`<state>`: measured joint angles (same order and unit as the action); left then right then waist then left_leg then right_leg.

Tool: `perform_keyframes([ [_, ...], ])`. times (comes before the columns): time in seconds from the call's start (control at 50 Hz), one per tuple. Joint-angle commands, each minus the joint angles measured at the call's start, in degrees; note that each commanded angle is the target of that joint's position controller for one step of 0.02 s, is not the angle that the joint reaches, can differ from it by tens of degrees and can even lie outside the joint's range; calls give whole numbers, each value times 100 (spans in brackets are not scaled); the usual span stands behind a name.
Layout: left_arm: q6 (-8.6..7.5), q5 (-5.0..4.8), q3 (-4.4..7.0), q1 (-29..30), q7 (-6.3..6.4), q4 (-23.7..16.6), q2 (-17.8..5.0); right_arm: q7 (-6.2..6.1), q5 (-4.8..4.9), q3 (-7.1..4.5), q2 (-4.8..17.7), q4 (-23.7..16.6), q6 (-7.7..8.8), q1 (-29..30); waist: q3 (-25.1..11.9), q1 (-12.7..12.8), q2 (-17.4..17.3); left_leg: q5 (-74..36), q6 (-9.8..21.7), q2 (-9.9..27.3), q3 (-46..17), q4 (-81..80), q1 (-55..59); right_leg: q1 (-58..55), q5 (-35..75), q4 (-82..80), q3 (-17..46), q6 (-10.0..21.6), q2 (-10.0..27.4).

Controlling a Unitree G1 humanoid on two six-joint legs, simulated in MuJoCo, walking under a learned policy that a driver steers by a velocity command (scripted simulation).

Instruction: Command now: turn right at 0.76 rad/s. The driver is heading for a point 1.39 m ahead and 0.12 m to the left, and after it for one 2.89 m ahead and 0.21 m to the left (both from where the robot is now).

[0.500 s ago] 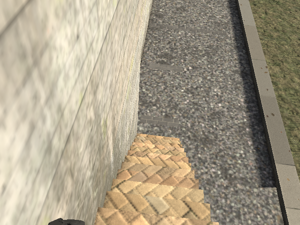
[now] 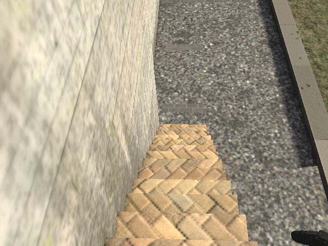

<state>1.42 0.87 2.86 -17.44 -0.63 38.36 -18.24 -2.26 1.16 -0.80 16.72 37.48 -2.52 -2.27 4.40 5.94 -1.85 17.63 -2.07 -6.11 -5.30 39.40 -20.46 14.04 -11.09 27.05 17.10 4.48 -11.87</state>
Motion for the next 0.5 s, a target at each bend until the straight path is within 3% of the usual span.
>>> perform_keyframes([
  [0.02,-88,41,101,763,-97,-702,-650,-26,-52,-75,444,-521,139,-221,-978,-441,830,345,48,95,-103,-518,-80,-1007,1372,-415,2117,302,1383],
  [0.04,-79,17,133,932,-146,-715,-774,-51,-31,-60,450,-495,176,-400,-1044,-424,940,158,104,2,31,-468,497,-752,1432,-427,2102,381,1317],
  [0.06,-52,-8,104,1025,-203,-714,-705,-42,-80,-84,429,-454,201,-692,-1006,-487,862,101,81,15,41,-573,1049,-387,1437,-428,2135,456,1219],
  [0.08,-15,-28,94,1216,-146,-759,-688,-69,-58,-100,405,-352,279,-1154,-871,-766,602,-71,49,109,-33,-991,1692,146,1053,-220,2184,430,1106],
  [0.1,-10,-96,111,1473,-77,-874,-676,-90,-115,-90,449,-272,309,-1450,-811,-907,404,-216,72,283,-148,-1405,2222,723,179,208,1982,344,891],
  [0.12,-32,-261,103,1155,-44,-935,-492,-122,-60,-197,802,-297,303,-1393,-975,-663,-512,-417,299,1254,-1022,-1910,2882,1178,-1796,1055,1510,127,568],
  [0.14,17,-201,165,1904,-36,-1395,-659,-72,-48,-330,1383,-285,309,-1528,-428,-962,-1913,-2457,972,2395,-2635,-2093,3155,3093,-2773,2491,-202,-187,-425],
  [0.16,15,62,294,1908,41,-1223,-1006,-36,76,-294,1168,-182,359,-1744,-387,-1035,-1225,-4038,1504,2862,-3020,-1810,3426,4025,-3286,4049,-674,-378,-278],
  [0.18,-12,166,224,1881,69,-1206,-739,-48,125,-173,751,-200,339,-1821,-607,-947,-293,-4815,1906,2958,-2680,-1272,3373,4224,-3268,4881,-592,-516,51],
  [0.2,-4,112,122,1952,77,-1142,-415,-58,18,-76,509,-237,316,-1675,-713,-847,189,-5510,2041,2639,-2032,-884,2829,4118,-2752,5680,-591,-616,17],
  [0.22,68,48,-1,2127,62,-1149,-93,-90,-52,35,353,-247,318,-1494,-804,-774,267,-6081,2055,2308,-1654,-640,2212,3958,-2246,6287,-454,-699,-160],
  [0.24,202,-68,-117,2203,54,-1115,181,-69,-92,200,85,-313,314,-1249,-890,-601,164,-6059,1862,1955,-1423,-575,1404,3561,-1824,6559,-394,-858,-231],
  [0.28,540,-89,-273,2149,59,-945,417,45,-63,385,-177,-371,326,-959,-984,-422,-222,-4709,1501,1386,-1380,-727,452,3148,-1335,6715,-583,-1056,-284],
  [0.3,590,-18,-264,1965,83,-835,419,52,10,403,-165,-375,318,-974,-938,-300,-297,-3834,1415,1263,-1538,-941,159,2918,-1063,6600,-826,-1115,-89],
  [0.32,603,49,-270,2095,87,-879,344,62,21,327,36,-494,308,-740,-782,-182,-346,-3197,1402,1105,-1600,-1042,40,2938,-720,6194,-1255,-1132,207],
  [0.34,557,93,-330,2335,85,-936,386,75,-2,227,219,-572,285,-663,-604,-247,-362,-2655,1312,927,-1620,-1081,-36,2871,-403,5332,-1466,-1122,418],
  [0.36,491,121,-363,2668,98,-946,396,87,10,125,360,-545,267,-881,-543,-540,-375,-2398,1235,816,-1691,-1079,-74,2638,-262,4771,-1597,-1092,434],
  [0.38,464,86,-354,2901,70,-978,300,103,-23,48,449,-526,232,-1208,-532,-819,-427,-2075,1131,854,-1884,-1151,40,2491,-431,4169,-1637,-1053,386],
  [0.4,262,198,-332,2785,109,-864,327,76,50,-82,779,-455,306,-1325,-953,-885,-604,-2650,1161,1149,-2031,-833,-229,1825,858,5268,-1611,-936,456],
  [0.42,184,181,-342,2741,111,-971,350,60,28,-113,751,-548,311,-1091,-974,-713,-650,-2762,1284,1103,-2032,-593,-144,2000,606,5031,-1487,-842,532],
  [0.44,185,51,-420,2920,104,-1133,369,82,-109,-230,683,-490,150,-1485,-591,-980,-597,-1831,1391,867,-2121,-1033,561,2539,-1289,2975,-1457,-805,477],
  [0.46,160,15,-392,2934,87,-1136,289,154,-117,-358,899,-443,124,-1865,-689,-1291,-848,-1075,1534,1053,-2683,-1511,781,2232,-1715,2633,-1523,-712,393],
  [0.48,110,17,-343,2735,103,-1029,273,228,-26,-364,860,-440,194,-1715,-734,-1206,-988,-893,1579,1157,-2733,-1434,87,1424,-896,3283,-1737,-605,335],
  [0.5,112,-179,-335,2479,63,-1078,214,345,-215,-370,712,-332,68,-1817,-342,-1086,-1054,-342,1692,1005,-2824,-1718,449,1556,-2321,1824,-1492,-485,354],
])
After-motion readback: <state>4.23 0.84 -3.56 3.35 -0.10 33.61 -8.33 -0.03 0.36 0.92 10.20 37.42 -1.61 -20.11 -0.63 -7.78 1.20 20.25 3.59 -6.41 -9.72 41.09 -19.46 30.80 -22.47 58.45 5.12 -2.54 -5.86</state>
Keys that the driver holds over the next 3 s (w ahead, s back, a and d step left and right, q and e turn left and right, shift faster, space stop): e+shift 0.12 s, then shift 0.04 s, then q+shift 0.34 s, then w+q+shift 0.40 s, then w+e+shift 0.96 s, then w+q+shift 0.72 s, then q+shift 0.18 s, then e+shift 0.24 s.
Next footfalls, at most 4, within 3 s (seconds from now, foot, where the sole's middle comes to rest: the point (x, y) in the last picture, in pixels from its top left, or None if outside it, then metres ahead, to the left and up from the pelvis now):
0.10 left None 0.04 0.08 -0.78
0.56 right None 0.04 -0.09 -0.78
1.18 left None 0.23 0.29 -0.99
1.60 right None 0.47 0.07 -1.20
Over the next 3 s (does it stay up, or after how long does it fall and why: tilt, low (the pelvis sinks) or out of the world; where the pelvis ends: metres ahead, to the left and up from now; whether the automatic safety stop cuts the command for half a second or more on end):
stays up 1.38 0.14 -1.34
